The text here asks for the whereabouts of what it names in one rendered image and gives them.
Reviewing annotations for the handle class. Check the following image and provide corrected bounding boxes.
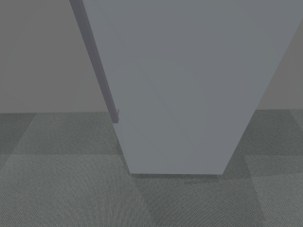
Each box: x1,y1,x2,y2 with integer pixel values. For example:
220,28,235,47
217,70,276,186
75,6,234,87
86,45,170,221
69,0,119,124

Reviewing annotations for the fridge door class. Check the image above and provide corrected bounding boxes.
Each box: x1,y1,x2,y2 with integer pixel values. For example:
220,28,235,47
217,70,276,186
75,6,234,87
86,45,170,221
68,0,303,175

